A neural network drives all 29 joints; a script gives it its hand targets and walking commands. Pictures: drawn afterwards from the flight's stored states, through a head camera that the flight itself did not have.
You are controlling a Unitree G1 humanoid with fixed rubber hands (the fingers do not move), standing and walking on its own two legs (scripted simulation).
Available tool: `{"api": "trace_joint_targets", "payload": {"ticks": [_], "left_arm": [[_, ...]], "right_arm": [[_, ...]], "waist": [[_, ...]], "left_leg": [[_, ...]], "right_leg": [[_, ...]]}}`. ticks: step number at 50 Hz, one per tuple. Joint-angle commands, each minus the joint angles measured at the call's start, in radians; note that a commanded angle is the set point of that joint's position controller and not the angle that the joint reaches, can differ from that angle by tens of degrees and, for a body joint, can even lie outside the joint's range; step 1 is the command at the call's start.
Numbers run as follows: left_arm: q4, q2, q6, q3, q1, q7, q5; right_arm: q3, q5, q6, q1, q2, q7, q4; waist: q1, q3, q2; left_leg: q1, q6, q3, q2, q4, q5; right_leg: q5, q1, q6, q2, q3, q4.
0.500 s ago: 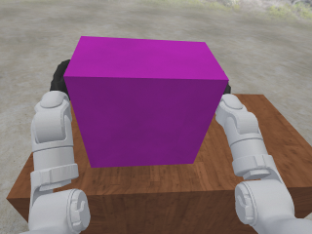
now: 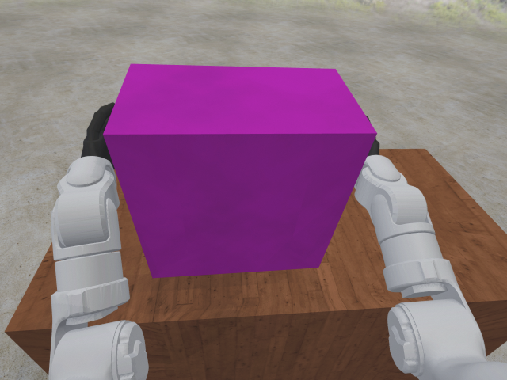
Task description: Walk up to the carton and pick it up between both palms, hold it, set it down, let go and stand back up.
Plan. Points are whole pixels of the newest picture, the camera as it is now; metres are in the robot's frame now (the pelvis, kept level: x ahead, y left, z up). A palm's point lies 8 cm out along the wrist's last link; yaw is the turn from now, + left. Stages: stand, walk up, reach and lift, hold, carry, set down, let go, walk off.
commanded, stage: hold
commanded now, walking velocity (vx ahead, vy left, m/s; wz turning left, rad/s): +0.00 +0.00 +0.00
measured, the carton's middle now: (238, 180) +0.37 +0.00 +0.17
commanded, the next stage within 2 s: none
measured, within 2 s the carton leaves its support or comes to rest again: neither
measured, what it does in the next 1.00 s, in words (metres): stands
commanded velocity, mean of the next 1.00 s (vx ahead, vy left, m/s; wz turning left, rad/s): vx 0.00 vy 0.00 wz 0.00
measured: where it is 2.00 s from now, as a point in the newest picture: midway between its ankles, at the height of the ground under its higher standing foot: outside the picture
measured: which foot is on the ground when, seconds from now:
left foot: down 0.00-1.00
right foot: down 0.00-1.00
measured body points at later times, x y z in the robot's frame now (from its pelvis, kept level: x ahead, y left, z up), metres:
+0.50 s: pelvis -0.01 +0.00 +0.00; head -0.07 +0.02 +0.45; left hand +0.36 +0.20 +0.24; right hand +0.37 -0.18 +0.22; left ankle +0.03 +0.13 -0.75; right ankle +0.00 -0.12 -0.75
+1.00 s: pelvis -0.01 +0.00 +0.00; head -0.07 +0.02 +0.44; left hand +0.36 +0.20 +0.23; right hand +0.37 -0.18 +0.22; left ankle +0.03 +0.13 -0.75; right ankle +0.00 -0.12 -0.75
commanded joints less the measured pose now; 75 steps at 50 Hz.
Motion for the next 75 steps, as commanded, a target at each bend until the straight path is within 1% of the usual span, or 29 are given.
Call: {"api": "trace_joint_targets", "payload": {"ticks": [1, 5, 9, 10, 15, 16, 17, 19, 20, 24, 25, 29, 32, 41, 42, 43, 44, 46, 48, 51, 55, 58, 60, 63, 65, 68, 70, 71, 75], "left_arm": [[-0.132, -0.415, -0.052, -0.436, -0.589, -0.145, -0.159], [-0.104, -0.414, -0.057, -0.442, -0.639, -0.152, -0.168], [-0.059, -0.428, -0.073, -0.43, -0.632, -0.151, -0.158], [-0.063, -0.425, -0.074, -0.437, -0.659, -0.157, -0.165], [-0.025, -0.441, -0.067, -0.423, -0.655, -0.171, -0.143], [0.008, -0.429, -0.068, -0.411, -0.658, -0.174, -0.151], [-0.078, -0.44, -0.083, -0.461, -0.691, -0.169, -0.173], [0.011, -0.457, -0.074, -0.423, -0.662, -0.16, -0.148], [-0.01, -0.432, -0.08, -0.396, -0.66, -0.16, -0.133], [-0.076, -0.454, -0.08, -0.438, -0.631, -0.154, -0.149], [-0.042, -0.449, -0.074, -0.426, -0.639, -0.157, -0.152], [-0.076, -0.465, -0.089, -0.451, -0.681, -0.135, -0.163], [-0.058, -0.438, -0.083, -0.435, -0.658, -0.135, -0.161], [-0.061, -0.459, -0.069, -0.464, -0.68, -0.151, -0.173], [-0.052, -0.463, -0.067, -0.443, -0.639, -0.148, -0.152], [-0.04, -0.448, -0.068, -0.454, -0.675, -0.152, -0.164], [-0.047, -0.464, -0.073, -0.457, -0.658, -0.149, -0.158], [-0.032, -0.457, -0.078, -0.466, -0.685, -0.149, -0.18], [-0.037, -0.448, -0.082, -0.445, -0.68, -0.142, -0.169], [-0.039, -0.454, -0.082, -0.456, -0.701, -0.146, -0.175], [0.003, -0.441, -0.076, -0.415, -0.663, -0.146, -0.15], [-0.034, -0.44, -0.073, -0.404, -0.611, -0.144, -0.137], [-0.038, -0.458, -0.069, -0.415, -0.633, -0.152, -0.148], [-0.089, -0.445, -0.069, -0.423, -0.604, -0.147, -0.155], [-0.091, -0.454, -0.071, -0.454, -0.631, -0.143, -0.165], [-0.115, -0.45, -0.084, -0.468, -0.66, -0.142, -0.178], [-0.092, -0.476, -0.074, -0.501, -0.648, -0.141, -0.192], [-0.097, -0.455, -0.072, -0.481, -0.616, -0.138, -0.177], [-0.068, -0.46, -0.057, -0.467, -0.626, -0.155, -0.159]], "right_arm": [[0.377, 0.124, -0.05, -0.735, 0.496, 0.137, -0.32], [0.344, 0.096, -0.043, -0.751, 0.511, 0.14, -0.311], [0.348, 0.079, -0.066, -0.778, 0.522, 0.139, -0.315], [0.334, 0.073, -0.065, -0.763, 0.525, 0.134, -0.288], [0.293, 0.054, -0.058, -0.761, 0.492, 0.132, -0.23], [0.29, 0.055, -0.055, -0.764, 0.494, 0.133, -0.229], [0.308, 0.066, -0.07, -0.785, 0.515, 0.135, -0.272], [0.303, 0.058, -0.063, -0.783, 0.503, 0.147, -0.218], [0.325, 0.073, -0.064, -0.778, 0.513, 0.154, -0.209], [0.336, 0.091, -0.086, -0.766, 0.492, 0.152, -0.25], [0.315, 0.077, -0.082, -0.76, 0.479, 0.148, -0.246], [0.325, 0.091, -0.095, -0.818, 0.501, 0.167, -0.272], [0.343, 0.088, -0.082, -0.805, 0.519, 0.171, -0.272], [0.288, 0.063, -0.074, -0.779, 0.497, 0.155, -0.239], [0.305, 0.072, -0.07, -0.761, 0.495, 0.157, -0.222], [0.29, 0.064, -0.071, -0.785, 0.498, 0.153, -0.243], [0.298, 0.077, -0.073, -0.778, 0.496, 0.154, -0.243], [0.292, 0.07, -0.071, -0.79, 0.51, 0.154, -0.237], [0.322, 0.078, -0.08, -0.808, 0.53, 0.158, -0.266], [0.304, 0.075, -0.079, -0.818, 0.523, 0.158, -0.258], [0.316, 0.075, -0.069, -0.788, 0.513, 0.156, -0.202], [0.358, 0.094, -0.08, -0.782, 0.525, 0.147, -0.27], [0.34, 0.097, -0.079, -0.783, 0.509, 0.147, -0.277], [0.352, 0.095, -0.084, -0.771, 0.507, 0.15, -0.295], [0.328, 0.089, -0.082, -0.764, 0.502, 0.149, -0.314], [0.315, 0.082, -0.073, -0.754, 0.502, 0.157, -0.291], [0.31, 0.071, -0.076, -0.765, 0.486, 0.154, -0.326], [0.324, 0.082, -0.073, -0.751, 0.495, 0.153, -0.325], [0.285, 0.063, -0.056, -0.711, 0.478, 0.149, -0.237]], "waist": [[0.021, -0.366, 0.034], [0.0, -0.334, 0.037], [0.018, -0.357, 0.003], [-0.015, -0.351, 0.029], [-0.016, -0.313, 0.053], [-0.03, -0.304, 0.019], [-0.027, -0.374, 0.051], [-0.014, -0.316, 0.061], [0.019, -0.332, 0.047], [0.003, -0.409, 0.077], [-0.021, -0.355, 0.03], [0.019, -0.381, 0.061], [0.027, -0.37, 0.015], [-0.034, -0.344, 0.051], [0.001, -0.332, 0.07], [-0.031, -0.344, 0.044], [-0.008, -0.35, 0.081], [-0.032, -0.351, 0.055], [0.002, -0.391, 0.05], [-0.014, -0.387, 0.067], [0.001, -0.339, 0.041], [0.034, -0.377, 0.009], [0.009, -0.365, 0.024], [0.025, -0.379, 0.022], [-0.012, -0.383, 0.038], [-0.008, -0.377, 0.039], [-0.035, -0.381, 0.055], [-0.003, -0.384, 0.074], [-0.048, -0.296, 0.096]], "left_leg": [[0.125, -0.002, 0.011, -0.081, 0.016, 0.274], [0.075, 0.008, 0.026, -0.086, -0.015, 0.155], [0.095, 0.018, 0.02, -0.081, -0.018, 0.159], [0.094, 0.01, 0.021, -0.087, -0.015, 0.147], [0.069, 0.009, 0.022, -0.076, -0.036, 0.108], [0.078, 0.011, 0.028, -0.08, -0.035, 0.114], [0.108, 0.001, 0.024, -0.076, -0.018, 0.155], [0.086, -0.003, 0.022, -0.076, -0.035, 0.121], [0.081, 0.009, 0.02, -0.077, -0.031, 0.152], [0.145, -0.018, 0.012, -0.068, 0.0, 0.26], [0.13, -0.011, 0.011, -0.071, -0.011, 0.238], [0.109, -0.008, 0.009, -0.068, -0.008, 0.195], [0.098, 0.008, 0.01, -0.07, -0.014, 0.165], [0.112, -0.007, 0.016, -0.073, -0.021, 0.152], [0.09, -0.001, 0.017, -0.073, -0.021, 0.16], [0.086, -0.002, 0.017, -0.078, -0.021, 0.131], [0.085, -0.004, 0.016, -0.076, -0.025, 0.138], [0.071, -0.003, 0.018, -0.074, -0.028, 0.105], [0.098, 0.004, 0.016, -0.076, -0.013, 0.146], [0.097, 0.002, 0.019, -0.08, -0.024, 0.12], [0.102, 0.007, 0.018, -0.077, -0.018, 0.178], [0.119, 0.004, 0.029, -0.083, -0.015, 0.229], [0.109, 0.001, 0.021, -0.083, -0.007, 0.229], [0.123, 0.004, 0.016, -0.078, -0.008, 0.237], [0.128, -0.008, 0.017, -0.081, -0.007, 0.237], [0.138, -0.002, 0.003, -0.072, -0.01, 0.19], [0.128, -0.013, 0.013, -0.072, -0.003, 0.197], [0.124, -0.009, 0.012, -0.076, -0.002, 0.211], [0.117, -0.017, 0.019, -0.071, -0.031, 0.168]], "right_leg": [[0.271, 0.062, 0.025, 0.059, 0.013, 0.008], [0.175, 0.037, 0.025, 0.044, 0.012, -0.007], [0.162, 0.032, 0.032, 0.048, 0.012, -0.011], [0.159, 0.028, 0.03, 0.042, 0.015, -0.009], [0.108, 0.022, 0.015, 0.044, 0.009, -0.016], [0.113, 0.022, 0.018, 0.044, 0.003, -0.021], [0.146, 0.024, 0.014, 0.046, 0.009, -0.007], [0.094, 0.009, 0.012, 0.046, -0.001, -0.019], [0.122, 0.04, 0.012, 0.054, 0.001, -0.014], [0.192, 0.044, 0.009, 0.066, -0.01, -0.003], [0.176, 0.026, 0.01, 0.067, -0.012, -0.013], [0.126, 0.022, 0.009, 0.057, -0.014, -0.005], [0.132, 0.038, 0.015, 0.06, 0.0, -0.013], [0.127, 0.011, 0.01, 0.055, 0.0, -0.007], [0.135, 0.024, 0.011, 0.052, 0.003, -0.009], [0.122, 0.028, 0.015, 0.047, 0.008, -0.015], [0.123, 0.024, 0.009, 0.051, 0.008, -0.013], [0.107, 0.02, 0.014, 0.045, 0.002, -0.015], [0.148, 0.027, 0.014, 0.046, 0.012, -0.005], [0.105, 0.019, 0.012, 0.047, 0.005, -0.013], [0.151, 0.025, 0.016, 0.051, 0.009, -0.01], [0.218, 0.065, 0.029, 0.061, -0.004, -0.004], [0.205, 0.069, 0.022, 0.058, -0.003, -0.008], [0.197, 0.051, 0.021, 0.066, -0.006, 0.001], [0.22, 0.051, 0.018, 0.062, -0.005, -0.004], [0.159, 0.024, 0.016, 0.054, -0.002, -0.01], [0.166, 0.009, 0.016, 0.059, -0.006, -0.003], [0.178, 0.033, 0.012, 0.055, 0.006, -0.005], [0.133, 0.015, 0.006, 0.052, 0.005, -0.014]]}}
